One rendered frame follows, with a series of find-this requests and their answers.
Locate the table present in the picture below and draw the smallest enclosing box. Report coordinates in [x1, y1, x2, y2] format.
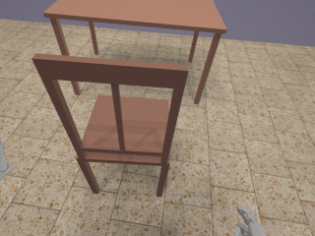
[43, 0, 227, 104]

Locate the chair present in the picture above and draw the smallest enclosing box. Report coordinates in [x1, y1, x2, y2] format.
[32, 53, 189, 197]

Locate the robot right hand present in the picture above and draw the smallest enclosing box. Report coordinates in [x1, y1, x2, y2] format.
[231, 205, 267, 236]

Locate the robot left hand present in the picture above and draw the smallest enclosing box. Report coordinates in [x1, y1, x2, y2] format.
[0, 140, 13, 181]

